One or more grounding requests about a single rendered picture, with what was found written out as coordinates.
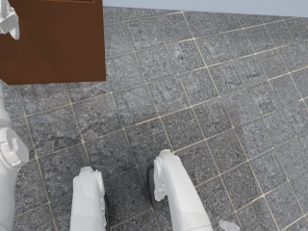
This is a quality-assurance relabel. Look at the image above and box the robot left upper arm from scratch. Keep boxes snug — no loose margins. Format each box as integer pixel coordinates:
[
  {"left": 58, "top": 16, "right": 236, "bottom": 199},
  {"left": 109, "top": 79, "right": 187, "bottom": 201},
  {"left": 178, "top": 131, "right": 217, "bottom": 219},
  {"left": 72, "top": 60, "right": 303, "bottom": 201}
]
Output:
[{"left": 0, "top": 127, "right": 30, "bottom": 231}]

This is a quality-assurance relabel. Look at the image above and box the left robot thigh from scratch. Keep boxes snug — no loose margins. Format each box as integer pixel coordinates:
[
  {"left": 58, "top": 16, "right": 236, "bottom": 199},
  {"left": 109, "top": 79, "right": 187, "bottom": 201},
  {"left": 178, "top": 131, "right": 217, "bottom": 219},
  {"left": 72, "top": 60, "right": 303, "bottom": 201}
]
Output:
[{"left": 69, "top": 169, "right": 106, "bottom": 231}]

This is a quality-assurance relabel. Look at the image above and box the cabinet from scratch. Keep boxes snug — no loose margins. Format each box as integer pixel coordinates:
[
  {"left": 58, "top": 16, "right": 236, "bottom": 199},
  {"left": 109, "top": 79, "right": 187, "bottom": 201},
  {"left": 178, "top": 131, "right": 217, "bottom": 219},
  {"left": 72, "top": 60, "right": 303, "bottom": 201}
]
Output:
[{"left": 0, "top": 0, "right": 107, "bottom": 86}]

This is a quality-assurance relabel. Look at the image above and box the right robot foot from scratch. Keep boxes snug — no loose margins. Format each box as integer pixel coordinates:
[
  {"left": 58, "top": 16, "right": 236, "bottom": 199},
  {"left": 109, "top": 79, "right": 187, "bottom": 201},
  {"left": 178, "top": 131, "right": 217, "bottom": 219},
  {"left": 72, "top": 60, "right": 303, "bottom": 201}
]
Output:
[{"left": 146, "top": 165, "right": 165, "bottom": 211}]

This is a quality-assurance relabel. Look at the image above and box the left robot hand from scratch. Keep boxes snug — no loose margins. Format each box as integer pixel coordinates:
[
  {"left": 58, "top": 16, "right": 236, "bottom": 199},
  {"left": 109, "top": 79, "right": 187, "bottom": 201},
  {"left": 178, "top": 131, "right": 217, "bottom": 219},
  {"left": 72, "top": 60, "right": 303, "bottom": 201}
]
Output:
[{"left": 0, "top": 0, "right": 20, "bottom": 40}]

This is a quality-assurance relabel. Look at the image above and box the right robot hand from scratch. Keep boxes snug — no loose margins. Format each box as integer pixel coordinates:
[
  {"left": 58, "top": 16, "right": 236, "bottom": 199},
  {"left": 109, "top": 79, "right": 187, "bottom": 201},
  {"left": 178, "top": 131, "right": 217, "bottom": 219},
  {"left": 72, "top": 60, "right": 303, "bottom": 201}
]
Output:
[{"left": 218, "top": 219, "right": 241, "bottom": 231}]

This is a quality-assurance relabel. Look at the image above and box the left robot forearm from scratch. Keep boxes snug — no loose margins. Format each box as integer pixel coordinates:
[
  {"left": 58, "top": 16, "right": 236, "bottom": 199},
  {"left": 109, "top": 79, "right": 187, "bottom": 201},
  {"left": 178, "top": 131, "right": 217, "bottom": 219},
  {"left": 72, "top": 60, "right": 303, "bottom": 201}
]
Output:
[{"left": 0, "top": 82, "right": 13, "bottom": 129}]

